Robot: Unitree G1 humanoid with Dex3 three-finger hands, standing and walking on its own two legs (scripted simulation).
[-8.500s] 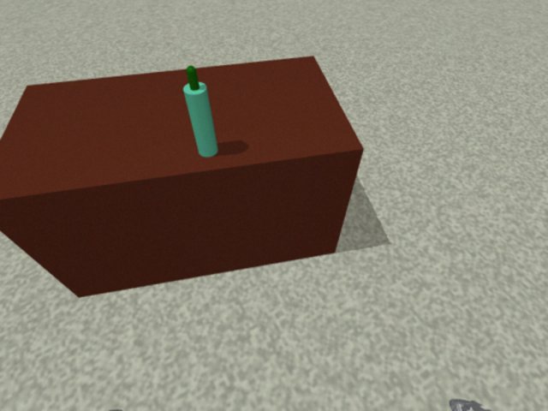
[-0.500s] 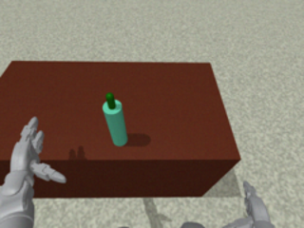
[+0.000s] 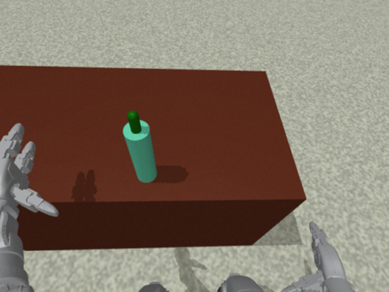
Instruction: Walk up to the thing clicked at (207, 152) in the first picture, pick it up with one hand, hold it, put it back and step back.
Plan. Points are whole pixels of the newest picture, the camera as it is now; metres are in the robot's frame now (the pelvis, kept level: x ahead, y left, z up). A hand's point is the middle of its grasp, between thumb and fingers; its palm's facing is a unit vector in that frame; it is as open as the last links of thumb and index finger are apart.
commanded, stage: go down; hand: left
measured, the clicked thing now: (141, 148) +0.42 +0.13 -0.01
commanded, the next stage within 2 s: approach in 1.86 s
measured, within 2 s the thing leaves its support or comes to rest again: neither
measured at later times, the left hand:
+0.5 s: hand (34, 163) +0.36 +0.33 +0.05, palm faces +0.12 -0.99 +0.00, open 17.7 cm
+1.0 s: hand (34, 170) +0.34 +0.33 +0.03, palm faces +0.10 -1.00 +0.01, open 17.6 cm
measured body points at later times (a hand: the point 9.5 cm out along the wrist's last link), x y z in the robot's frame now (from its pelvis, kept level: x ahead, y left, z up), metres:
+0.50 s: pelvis +0.00 +0.00 -0.02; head +0.07 +0.03 +0.42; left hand +0.34 +0.38 +0.05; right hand +0.15 -0.27 -0.07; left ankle -0.01 +0.12 -0.71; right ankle +0.03 -0.15 -0.71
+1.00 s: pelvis -0.01 +0.00 -0.03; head +0.06 +0.04 +0.41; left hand +0.33 +0.38 +0.04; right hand +0.15 -0.27 -0.06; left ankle -0.01 +0.12 -0.71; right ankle +0.03 -0.15 -0.71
